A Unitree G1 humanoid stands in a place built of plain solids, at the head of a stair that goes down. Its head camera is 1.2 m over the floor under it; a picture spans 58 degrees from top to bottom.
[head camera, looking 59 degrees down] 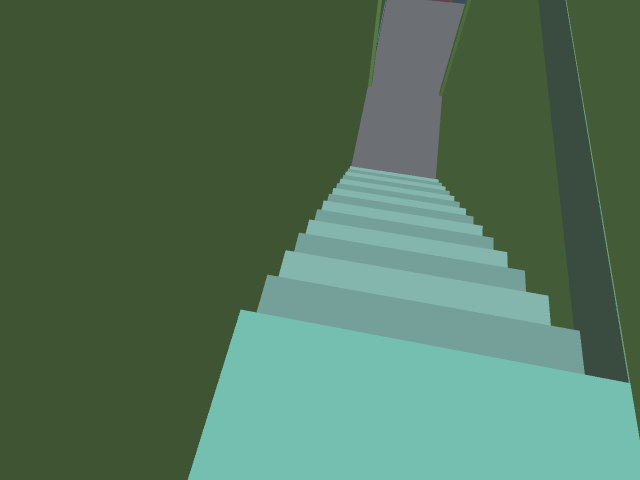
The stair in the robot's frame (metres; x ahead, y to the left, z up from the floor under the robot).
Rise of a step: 0.21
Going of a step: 0.22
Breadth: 1.19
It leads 11 degrees to the right of straight ahead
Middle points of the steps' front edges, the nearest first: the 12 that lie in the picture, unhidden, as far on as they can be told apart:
0.38 -0.30 0.00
0.60 -0.35 -0.21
0.82 -0.39 -0.42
1.04 -0.43 -0.63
1.26 -0.48 -0.84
1.48 -0.52 -1.05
1.70 -0.56 -1.26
1.92 -0.61 -1.47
2.13 -0.65 -1.68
2.35 -0.69 -1.89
2.57 -0.74 -2.10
2.79 -0.78 -2.31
